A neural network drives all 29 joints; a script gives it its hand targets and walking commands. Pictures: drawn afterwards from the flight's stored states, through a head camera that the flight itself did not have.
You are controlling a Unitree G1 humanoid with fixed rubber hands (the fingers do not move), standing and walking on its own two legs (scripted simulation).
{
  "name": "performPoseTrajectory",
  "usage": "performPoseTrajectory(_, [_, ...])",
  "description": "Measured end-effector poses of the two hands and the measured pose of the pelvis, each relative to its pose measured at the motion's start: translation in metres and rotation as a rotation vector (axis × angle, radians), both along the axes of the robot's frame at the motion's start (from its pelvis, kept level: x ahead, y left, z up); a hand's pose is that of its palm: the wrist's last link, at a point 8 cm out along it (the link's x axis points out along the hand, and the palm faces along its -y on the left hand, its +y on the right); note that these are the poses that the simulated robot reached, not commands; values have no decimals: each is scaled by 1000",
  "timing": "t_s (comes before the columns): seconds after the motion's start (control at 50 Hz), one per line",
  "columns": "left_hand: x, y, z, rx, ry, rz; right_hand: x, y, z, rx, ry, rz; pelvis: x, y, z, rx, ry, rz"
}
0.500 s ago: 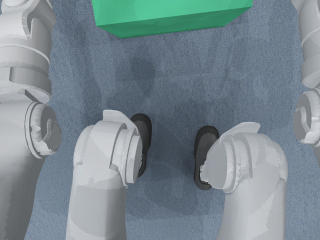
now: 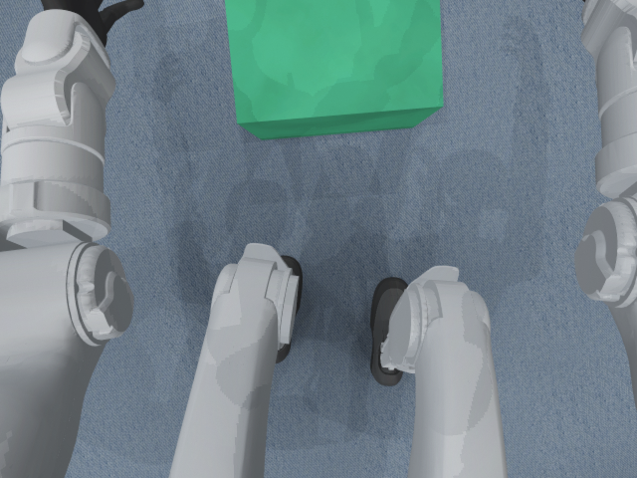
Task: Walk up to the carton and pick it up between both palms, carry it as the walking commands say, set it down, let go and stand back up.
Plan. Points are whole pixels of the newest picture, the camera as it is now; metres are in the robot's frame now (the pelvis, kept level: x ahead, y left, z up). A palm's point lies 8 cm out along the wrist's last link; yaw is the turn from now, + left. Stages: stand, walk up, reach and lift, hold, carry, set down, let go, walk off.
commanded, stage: set down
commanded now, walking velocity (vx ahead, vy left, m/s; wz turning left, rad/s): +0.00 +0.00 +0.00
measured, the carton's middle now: (332, 53) +0.60 +0.06 -0.36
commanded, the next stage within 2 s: let go in 0.76 s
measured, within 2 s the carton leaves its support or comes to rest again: neither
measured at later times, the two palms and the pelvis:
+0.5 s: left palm out of the picture +0.51 +0.28 +0.06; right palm out of the picture +0.60 -0.18 +0.06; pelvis +0.02 +0.00 +0.14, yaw +0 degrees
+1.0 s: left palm out of the picture +0.47 +0.27 +0.12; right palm out of the picture +0.54 -0.19 +0.12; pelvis +0.06 +0.01 +0.23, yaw -1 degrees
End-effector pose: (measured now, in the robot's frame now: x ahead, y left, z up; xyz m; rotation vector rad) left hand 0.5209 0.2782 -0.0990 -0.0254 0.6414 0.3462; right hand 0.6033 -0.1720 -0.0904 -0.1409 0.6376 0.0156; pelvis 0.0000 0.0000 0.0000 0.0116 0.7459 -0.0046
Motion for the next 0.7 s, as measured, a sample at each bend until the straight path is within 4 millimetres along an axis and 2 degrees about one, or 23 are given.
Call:
performPoseTrajectory(0.24, [-2,6,76,-10,-7,-8,-1,-5,71,6,7,19,11,0,67,-1,59,1])
performPoseTrajectory(0.58, [-8,5,185,-22,-13,-9,-3,-8,180,33,8,22,26,-2,166,-2,33,0])
performPoseTrajectory(0.7, [-7,4,212,-20,0,-12,-1,-6,206,43,21,16,32,-1,194,-1,23,-3])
